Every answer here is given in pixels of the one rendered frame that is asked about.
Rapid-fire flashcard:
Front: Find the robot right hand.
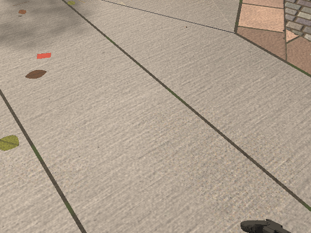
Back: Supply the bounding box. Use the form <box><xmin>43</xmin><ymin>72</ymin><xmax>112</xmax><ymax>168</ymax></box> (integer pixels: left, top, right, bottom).
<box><xmin>240</xmin><ymin>218</ymin><xmax>291</xmax><ymax>233</ymax></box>

